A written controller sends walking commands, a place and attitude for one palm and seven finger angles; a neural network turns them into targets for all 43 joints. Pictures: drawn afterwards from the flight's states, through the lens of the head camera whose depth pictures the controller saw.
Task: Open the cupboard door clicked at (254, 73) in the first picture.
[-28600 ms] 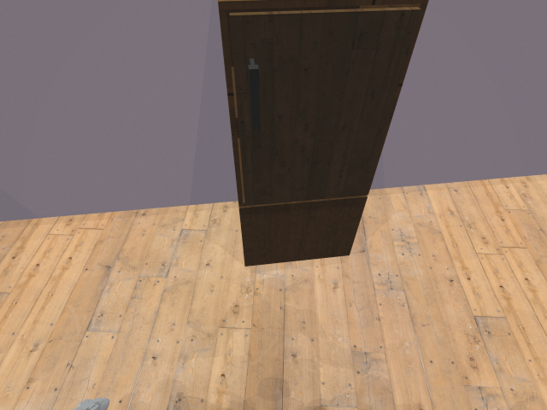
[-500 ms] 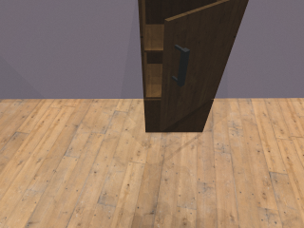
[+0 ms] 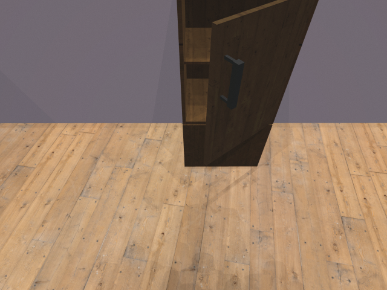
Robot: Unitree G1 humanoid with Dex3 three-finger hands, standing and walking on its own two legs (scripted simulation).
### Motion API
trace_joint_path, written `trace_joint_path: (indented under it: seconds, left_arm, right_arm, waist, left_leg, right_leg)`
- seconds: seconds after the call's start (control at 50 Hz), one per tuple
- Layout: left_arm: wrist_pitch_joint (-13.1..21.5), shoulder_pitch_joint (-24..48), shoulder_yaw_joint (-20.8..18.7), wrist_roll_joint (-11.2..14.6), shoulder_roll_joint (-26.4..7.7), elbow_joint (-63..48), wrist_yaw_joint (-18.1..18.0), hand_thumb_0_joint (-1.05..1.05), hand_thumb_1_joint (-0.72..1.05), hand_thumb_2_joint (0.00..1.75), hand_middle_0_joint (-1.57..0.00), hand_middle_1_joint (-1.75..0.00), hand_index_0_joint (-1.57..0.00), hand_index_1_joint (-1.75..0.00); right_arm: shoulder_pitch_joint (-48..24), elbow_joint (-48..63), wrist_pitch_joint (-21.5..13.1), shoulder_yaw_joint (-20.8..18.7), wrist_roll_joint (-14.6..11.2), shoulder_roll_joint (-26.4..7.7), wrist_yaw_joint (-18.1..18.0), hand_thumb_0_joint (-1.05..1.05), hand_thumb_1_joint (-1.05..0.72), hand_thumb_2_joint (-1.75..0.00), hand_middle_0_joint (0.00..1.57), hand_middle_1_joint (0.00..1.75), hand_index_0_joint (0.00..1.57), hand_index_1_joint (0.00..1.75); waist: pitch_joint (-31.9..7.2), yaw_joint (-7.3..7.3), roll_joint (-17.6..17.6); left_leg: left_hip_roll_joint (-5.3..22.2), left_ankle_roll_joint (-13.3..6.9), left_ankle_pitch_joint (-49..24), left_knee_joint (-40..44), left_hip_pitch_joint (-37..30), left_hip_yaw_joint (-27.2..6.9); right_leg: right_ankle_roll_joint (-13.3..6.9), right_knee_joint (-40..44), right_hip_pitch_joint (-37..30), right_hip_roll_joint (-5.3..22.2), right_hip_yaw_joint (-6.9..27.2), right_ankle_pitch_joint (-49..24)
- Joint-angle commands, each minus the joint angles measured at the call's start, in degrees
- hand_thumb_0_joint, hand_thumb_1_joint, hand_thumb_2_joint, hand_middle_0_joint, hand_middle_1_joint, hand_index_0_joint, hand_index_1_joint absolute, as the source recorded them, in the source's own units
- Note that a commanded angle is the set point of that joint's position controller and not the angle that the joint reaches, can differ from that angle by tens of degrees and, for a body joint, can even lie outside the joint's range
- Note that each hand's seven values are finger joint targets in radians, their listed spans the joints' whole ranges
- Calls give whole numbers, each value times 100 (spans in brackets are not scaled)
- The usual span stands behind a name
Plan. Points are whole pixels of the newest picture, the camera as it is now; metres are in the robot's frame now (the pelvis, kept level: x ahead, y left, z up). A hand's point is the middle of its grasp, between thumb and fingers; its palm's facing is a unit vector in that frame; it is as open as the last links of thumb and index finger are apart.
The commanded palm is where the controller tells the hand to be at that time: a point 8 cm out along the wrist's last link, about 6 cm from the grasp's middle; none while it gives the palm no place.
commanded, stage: look to check the result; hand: left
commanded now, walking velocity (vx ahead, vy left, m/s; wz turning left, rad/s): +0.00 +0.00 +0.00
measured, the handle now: (229, 82) +0.66 -0.08 +0.06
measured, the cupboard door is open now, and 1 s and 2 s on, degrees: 37 37 37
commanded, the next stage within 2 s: walk to a spot facing it in 0.22 s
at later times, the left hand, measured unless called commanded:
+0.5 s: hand out of the picture +0.03 +0.19 -0.18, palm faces -0.01 -0.98 -0.22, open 7.4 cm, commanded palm none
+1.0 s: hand out of the picture +0.10 +0.17 -0.17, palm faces -0.24 -0.94 -0.25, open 7.4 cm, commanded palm none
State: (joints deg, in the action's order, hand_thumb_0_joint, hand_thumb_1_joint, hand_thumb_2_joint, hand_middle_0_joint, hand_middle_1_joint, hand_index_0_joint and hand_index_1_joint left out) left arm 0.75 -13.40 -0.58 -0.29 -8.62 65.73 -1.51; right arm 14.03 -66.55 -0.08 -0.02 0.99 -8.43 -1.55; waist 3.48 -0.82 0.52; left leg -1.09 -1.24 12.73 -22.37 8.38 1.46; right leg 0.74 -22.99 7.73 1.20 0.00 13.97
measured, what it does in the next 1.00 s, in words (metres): lifts its left foot, turning right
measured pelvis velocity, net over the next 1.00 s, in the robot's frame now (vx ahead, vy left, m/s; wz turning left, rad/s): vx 0.01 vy -0.02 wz -0.32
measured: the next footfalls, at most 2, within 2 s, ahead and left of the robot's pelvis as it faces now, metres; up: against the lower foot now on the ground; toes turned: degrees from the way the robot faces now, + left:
left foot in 1.12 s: +0.10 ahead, +0.12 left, +0.00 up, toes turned -24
right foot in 1.42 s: +0.01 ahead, -0.13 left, +0.00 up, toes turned -37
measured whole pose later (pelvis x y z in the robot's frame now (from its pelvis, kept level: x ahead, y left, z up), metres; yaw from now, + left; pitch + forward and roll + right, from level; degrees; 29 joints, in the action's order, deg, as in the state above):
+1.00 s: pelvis +0.01 -0.02 +0.00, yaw -19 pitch +2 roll +1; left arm -1.8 -13.6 -4.5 -1.4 -11.1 54.4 -0.4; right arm 3.6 -52.6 2.8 -3.5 0.2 -12.6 -1.5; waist 7.0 1.7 -0.5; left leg 1.2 3.2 25.4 -52.5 24.1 -0.9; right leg -2.2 -27.7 15.1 -3.5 7.9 14.2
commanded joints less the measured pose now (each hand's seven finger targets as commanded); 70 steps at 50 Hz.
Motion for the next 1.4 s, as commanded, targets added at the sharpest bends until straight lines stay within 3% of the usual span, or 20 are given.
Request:
trace_joint_path:
  seconds: [0.0,0.4,0.6,0.66,0.68,0.7,0.72,0.76,0.84,0.96,1.04,1.06,1.08,1.1,1.12,1.18,1.28,1.34,1.36,1.38]
  left_arm:
    - [52,-326,-111,-14,-673,-144,-52,0,90,90,-20,-30,-20,-30]
    - [-56,-156,-205,-31,-831,-305,-25,0,90,90,-20,-30,-20,-30]
    - [-329,129,-463,-98,-744,-1143,170,0,90,90,-20,-30,-20,-30]
    - [-269,-423,-509,-93,-725,-1095,199,0,90,90,-20,-30,-20,-30]
    - [-202,-636,-564,-131,-1013,-1071,160,0,90,90,-20,-30,-20,-30]
    - [-161,-681,-668,-162,-1585,-1082,85,0,90,90,-20,-30,-20,-30]
    - [-172,-866,-691,-85,-1723,-1110,51,0,90,90,-20,-30,-20,-30]
    - [-172,-332,-661,-98,-1417,-1253,-25,0,90,90,-20,-30,-20,-30]
    - [-126,-257,-647,-107,-1364,-1407,-19,0,90,90,-20,-30,-20,-30]
    - [-181,-286,-722,-137,-1497,-1506,17,0,90,90,-20,-30,-20,-30]
    - [-238,132,-714,-78,-1437,-1638,49,0,90,90,-20,-30,-20,-30]
    - [-250,257,-673,-36,-1266,-1733,62,0,90,90,-20,-30,-20,-30]
    - [-259,75,-592,6,-934,-1831,132,0,90,90,-20,-30,-20,-30]
    - [-235,242,-570,-23,-965,-2013,187,0,90,90,-20,-30,-20,-30]
    - [-229,545,-591,-80,-1085,-2102,241,0,90,90,-20,-30,-20,-30]
    - [-243,555,-546,-58,-927,-1935,310,0,90,90,-20,-30,-20,-30]
    - [-253,816,-425,-61,-869,-2059,390,0,90,90,-20,-30,-20,-30]
    - [-240,466,-462,-50,-1002,-1955,374,0,90,90,-20,-30,-20,-30]
    - [-198,39,-514,-59,-1192,-1849,344,0,90,90,-20,-30,-20,-30]
    - [-135,-372,-648,-121,-1819,-1739,241,0,90,90,-20,-30,-20,-30]
  right_arm:
    - [285,154,-89,-108,4,-644,-48,0,-90,-90,20,30,20,30]
    - [165,281,-20,-208,-1,-796,-85,0,-90,-90,20,30,20,30]
    - [-72,1041,46,-517,95,-1337,-138,0,-90,-90,20,30,20,30]
    - [-389,1240,70,-518,79,-1336,-128,0,-90,-90,20,30,20,30]
    - [-466,1354,100,-527,18,-1218,-109,0,-90,-90,20,30,20,30]
    - [-520,1534,113,-483,-56,-855,-58,0,-90,-90,20,30,20,30]
    - [-771,1597,174,-476,-35,-946,-39,0,-90,-90,20,30,20,30]
    - [-926,1635,183,-490,-26,-954,-35,0,-90,-90,20,30,20,30]
    - [-898,1645,186,-435,-35,-772,-7,0,-90,-90,20,30,20,30]
    - [-998,1867,118,-422,-91,-795,-55,0,-90,-90,20,30,20,30]
    - [-387,1761,28,-415,-112,-883,-119,0,-90,-90,20,30,20,30]
    - [-90,1689,-32,-447,-86,-1117,-146,0,-90,-90,20,30,20,30]
    - [-48,1738,-72,-555,6,-1680,-156,0,-90,-90,20,30,20,30]
    - [81,1834,-30,-594,71,-1943,-173,0,-90,-90,20,30,20,30]
    - [52,1878,-36,-577,121,-1865,-190,0,-90,-90,20,30,20,30]
    - [-200,1981,-36,-451,122,-1446,-173,0,-90,-90,20,30,20,30]
    - [179,1877,-6,-510,107,-1610,-116,0,-90,-90,20,30,20,30]
    - [78,1879,27,-523,63,-1679,-72,0,-90,-90,20,30,20,30]
    - [-32,1952,35,-522,24,-1643,-48,0,-90,-90,20,30,20,30]
    - [-95,2141,39,-460,-61,-1256,5,0,-90,-90,20,30,20,30]
  waist:
    - [53,22,-84]
    - [-84,-16,-32]
    - [-96,46,861]
    - [-183,363,323]
    - [-196,454,-675]
    - [-164,403,-1944]
    - [-139,635,-1350]
    - [-1,317,-1219]
    - [-436,234,-578]
    - [-581,282,-900]
    - [-671,-57,-894]
    - [-796,-204,-377]
    - [-889,-131,1236]
    - [-671,-185,1623]
    - [-362,-210,824]
    - [-471,16,1246]
    - [-595,-142,1104]
    - [-542,103,1020]
    - [-709,357,610]
    - [-1019,498,-1051]
  left_leg:
    - [606,-45,-916,410,31,-499]
    - [731,-12,-1056,93,-192,-284]
    - [2203,-899,-1012,431,134,-852]
    - [1745,-439,-1391,-633,539,-62]
    - [1122,-41,-520,-1580,980,361]
    - [279,336,1739,-2697,2032,865]
    - [270,305,2298,-3727,2150,100]
    - [425,326,1662,-4354,2642,-396]
    - [361,462,1249,-3760,2166,-244]
    - [190,443,1342,-2617,1797,-227]
    - [102,376,346,-712,475,-209]
    - [554,239,-41,18,-441,-560]
    - [1942,-263,-512,452,-1122,-2032]
    - [2975,-971,-1093,660,-725,-2753]
    - [2905,-1198,-1689,533,-287,-2614]
    - [1959,-758,-3923,-226,-593,-890]
    - [1790,-434,-3652,-463,-505,-183]
    - [1756,-164,-3095,-902,2,79]
    - [1571,61,-2594,-1660,534,273]
    - [878,432,-557,-2948,1916,908]
  right_leg:
    - [-235,365,163,460,379,-835]
    - [-238,108,370,469,559,-1352]
    - [-102,-2505,1434,25,84,1428]
    - [-135,-1084,483,5,-52,264]
    - [-330,-94,140,441,817,-991]
    - [-995,544,-248,1794,2684,-1838]
    - [-1487,700,-7,2002,3054,-1489]
    - [-1405,468,-78,1471,2702,-1581]
    - [-1212,202,-178,1076,2121,-2295]
    - [-1226,15,-298,935,2405,-2716]
    - [-758,-492,433,558,2327,-2653]
    - [-474,-888,1175,213,2011,-1921]
    - [-103,-1790,2265,-519,1186,252]
    - [121,-3073,2592,-486,359,2244]
    - [168,-3833,2663,-228,425,2100]
    - [223,-4045,2636,-11,126,1751]
    - [71,-2171,1496,-206,-507,1228]
    - [-80,-1010,488,-274,-605,233]
    - [-233,-343,-443,-72,-317,-803]
    - [-769,-13,-1644,1293,1498,-2577]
